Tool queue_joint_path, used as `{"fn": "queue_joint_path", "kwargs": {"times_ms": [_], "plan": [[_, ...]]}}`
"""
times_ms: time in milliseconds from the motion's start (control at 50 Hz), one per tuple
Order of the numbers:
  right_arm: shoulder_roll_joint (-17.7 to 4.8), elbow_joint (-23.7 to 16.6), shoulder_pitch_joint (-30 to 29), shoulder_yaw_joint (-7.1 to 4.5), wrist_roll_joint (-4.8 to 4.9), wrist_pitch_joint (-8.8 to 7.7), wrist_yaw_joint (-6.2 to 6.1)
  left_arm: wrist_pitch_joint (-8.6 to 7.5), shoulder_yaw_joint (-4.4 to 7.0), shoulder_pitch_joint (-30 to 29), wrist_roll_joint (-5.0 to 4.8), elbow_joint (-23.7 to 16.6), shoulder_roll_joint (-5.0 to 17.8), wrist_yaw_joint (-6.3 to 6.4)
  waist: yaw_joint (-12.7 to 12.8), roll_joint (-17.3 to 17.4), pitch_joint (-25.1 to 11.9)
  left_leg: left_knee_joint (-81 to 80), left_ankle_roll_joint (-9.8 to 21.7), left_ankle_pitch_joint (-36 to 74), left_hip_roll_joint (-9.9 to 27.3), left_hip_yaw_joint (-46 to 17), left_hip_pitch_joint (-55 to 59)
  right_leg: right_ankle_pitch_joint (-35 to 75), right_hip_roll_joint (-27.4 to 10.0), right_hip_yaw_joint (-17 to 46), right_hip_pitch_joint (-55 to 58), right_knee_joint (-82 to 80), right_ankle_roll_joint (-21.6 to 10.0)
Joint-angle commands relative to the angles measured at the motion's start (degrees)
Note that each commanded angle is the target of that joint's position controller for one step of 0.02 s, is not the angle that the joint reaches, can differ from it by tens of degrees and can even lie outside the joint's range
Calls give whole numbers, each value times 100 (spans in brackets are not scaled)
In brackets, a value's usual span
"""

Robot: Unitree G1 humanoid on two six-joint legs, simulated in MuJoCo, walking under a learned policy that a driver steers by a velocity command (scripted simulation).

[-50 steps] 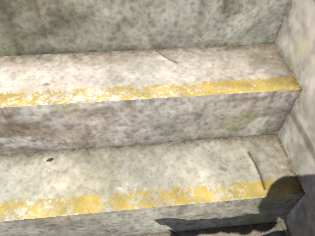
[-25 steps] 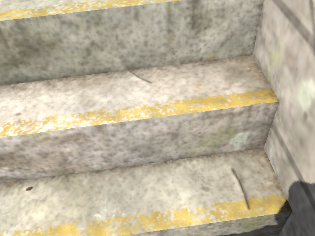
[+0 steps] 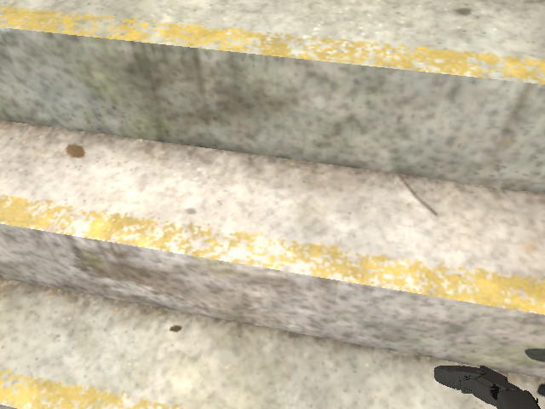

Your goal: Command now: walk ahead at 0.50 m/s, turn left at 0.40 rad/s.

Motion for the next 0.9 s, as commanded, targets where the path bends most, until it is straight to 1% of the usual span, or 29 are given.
{"fn": "queue_joint_path", "kwargs": {"times_ms": [20,60,80,100,160,200,220,240,260,280,300,320,380,400,420,440,460,480,500,520,580,620,660,760,820,840,860,880,900], "plan": [[-998,467,731,-421,-146,-313,-69,-49,-248,-1160,226,-1531,-719,159,-167,525,-593,-5147,357,-11,1284,-4566,1955,-275,907,644,-3245,5030,-181],[-489,980,672,-278,-141,-614,110,22,-413,-420,264,-1386,-831,411,286,345,-21,-4738,144,1701,878,-2715,1722,-553,923,564,-3449,4995,-285],[-561,1247,1532,-29,-318,-735,635,-65,-407,-676,-104,-1574,155,-39,-249,430,96,-4403,898,3949,1070,-2880,1984,-479,1647,1877,-4838,4946,-898],[-464,1640,1976,-58,-341,-792,711,-171,-324,-1001,-180,-1508,258,-57,-295,309,-51,-4667,828,4862,1540,-3050,2682,-911,1572,1712,-5427,5007,-993],[-398,2614,2850,15,-594,-690,782,-138,-635,-1104,85,-1368,-404,-148,-35,677,-551,-5185,965,3748,1683,-2789,3892,-1472,1829,1099,-7273,7222,-1188],[-514,2700,2392,146,-810,-721,1019,66,-710,-1261,-37,-1618,-371,-196,551,-300,-440,-5416,351,3265,1156,-1590,2681,65,1686,685,-6725,5754,-1332],[-882,2441,1827,45,-693,-818,1011,180,-639,-1481,-111,-1614,5,-239,569,-100,-682,-5991,294,2909,1030,-1013,1770,314,1395,115,-5629,4759,-1168],[-434,2534,2122,-50,56,-1054,416,193,-839,-2761,-35,-1645,-1416,370,-279,205,261,-7388,-55,3714,1386,-964,1186,-763,1708,-543,-4833,4846,-490],[-487,2611,2305,30,72,-1094,181,315,-843,-2516,-26,-1670,-1242,527,-324,439,98,-7747,189,4768,1453,-1076,1565,-1245,1602,-1042,-4681,5319,-366],[-1078,2620,1673,118,-642,-869,853,637,-662,-2438,-429,-2317,-101,-81,1029,1030,-880,-6998,753,6913,1673,-676,1147,-971,1244,-831,-3855,3671,-911],[-1648,2580,1468,8,-473,-899,1130,887,-518,-2626,-367,-2050,457,-387,987,1206,-1259,-7303,1277,10687,1850,-566,774,-678,1632,-1336,-2222,2822,-593],[-1892,2871,1804,-39,-331,-847,1267,1183,-586,-2387,-275,-2134,360,-525,1050,1334,-1480,-6794,1576,13917,2324,-830,1952,-1316,1824,-1308,-2359,1557,-550],[-1830,3218,3147,-195,-432,-637,1324,1548,-497,-1012,-182,-1600,212,-389,571,1246,-2088,-4384,1764,17240,2858,-443,6029,-1846,2458,-1508,-2701,-1974,-383],[-1675,3157,2945,-194,-588,-511,1321,1674,-365,367,-40,-889,355,-335,838,868,-2485,-2950,1529,16757,2693,-566,5166,-1390,2499,-398,-1261,-2722,-722],[-937,3201,2812,19,-936,-420,1551,1657,-330,1788,128,-29,503,-319,1087,-585,-3081,-669,1102,10796,1630,-1149,2168,36,1732,2346,1002,-3238,-1884],[-1076,1888,1447,-291,-235,-1023,709,898,-86,585,-117,451,543,269,250,-1153,-2886,2032,-388,4305,-11,-724,1401,-3342,730,4084,1230,-4245,-2312],[-394,1478,822,-42,-286,-1109,471,592,-103,405,-51,533,301,528,144,-215,-1559,3176,-417,3721,42,-1088,249,-3384,803,3631,547,-4456,-2008],[-898,2163,942,-41,65,-698,717,451,-411,1357,539,701,-323,-72,992,-12,-129,3312,342,4239,-493,-2947,-2862,-2504,675,3675,1171,-4193,-1739],[-1154,1891,645,-131,-50,-573,673,273,-526,1730,532,1221,-653,-255,728,-301,-462,3677,451,3589,-514,-2729,-3498,31,504,3727,1787,-4106,-1831],[-688,1376,466,-8,-182,-568,539,85,-570,1563,342,1438,-760,-322,178,-15,-402,3837,508,3047,-396,-2674,-3724,961,504,3171,1610,-4133,-1554],[-348,927,195,243,-186,-704,350,-68,-525,200,293,1178,-585,-402,-719,335,-934,2913,277,2643,541,-918,-2649,567,808,1545,-228,-4897,-1228],[-205,910,29,342,-47,-647,369,-158,-412,574,469,1104,-156,-324,-466,-530,-835,5350,107,1927,360,-772,-2842,-427,831,2314,-913,-5283,-1337],[-367,772,-399,366,-113,-616,391,-217,-486,1477,623,1381,-101,-397,-289,463,-714,4289,-11,3093,536,-613,-3256,-639,921,2476,-592,-5156,-1148],[44,37,-2387,451,-110,-160,348,-286,-361,2463,0,1581,172,-361,73,-715,-793,1575,-300,11,662,-45,-3134,2142,-15,3391,465,-5914,-1752],[-615,162,-1488,109,154,-141,452,-662,-33,1625,-153,1186,905,-575,-774,-1366,-1842,-807,-181,1800,-113,738,1056,11117,-230,2303,148,-5388,-1531],[-727,675,-168,35,155,-121,298,-690,17,1309,-1,1112,727,-642,-1079,-727,-2859,-1664,355,2759,202,-452,2747,11052,-82,2093,-141,-4123,-1123],[-936,885,896,-74,133,-23,226,-563,-65,1459,452,795,180,-809,-1133,998,-4108,-3450,1299,3285,1170,-2857,4871,7764,565,2072,-1509,-2907,-884],[-1277,866,1279,-197,-288,72,294,-292,-48,1620,385,1143,-139,-773,-1412,2491,-3706,-5447,2363,2377,2950,-5971,4194,443,1632,1933,-2223,780,-414],[-1395,888,906,-264,-469,-72,255,-128,102,926,-60,1421,357,-749,-1600,1130,-2009,-5975,1849,-1515,2674,-6439,2302,579,1435,1992,-3139,3672,-429]]}}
